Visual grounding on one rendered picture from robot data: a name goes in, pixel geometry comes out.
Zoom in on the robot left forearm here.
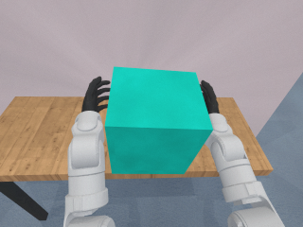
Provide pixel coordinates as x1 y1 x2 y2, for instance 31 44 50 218
63 111 109 227

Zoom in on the carton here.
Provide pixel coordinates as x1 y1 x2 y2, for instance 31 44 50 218
104 66 213 174

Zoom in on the robot right upper arm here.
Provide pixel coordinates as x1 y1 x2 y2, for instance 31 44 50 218
227 206 284 227

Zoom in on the robot left upper arm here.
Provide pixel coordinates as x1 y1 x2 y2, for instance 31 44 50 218
67 215 116 227

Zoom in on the table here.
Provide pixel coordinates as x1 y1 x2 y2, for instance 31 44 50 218
0 96 273 221

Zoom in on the robot left hand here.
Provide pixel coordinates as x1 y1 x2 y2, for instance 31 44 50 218
81 76 111 113

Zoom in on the robot right hand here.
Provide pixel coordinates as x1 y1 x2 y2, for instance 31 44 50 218
200 80 220 114

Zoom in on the robot right forearm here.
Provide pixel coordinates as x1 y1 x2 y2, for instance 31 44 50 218
205 113 285 227

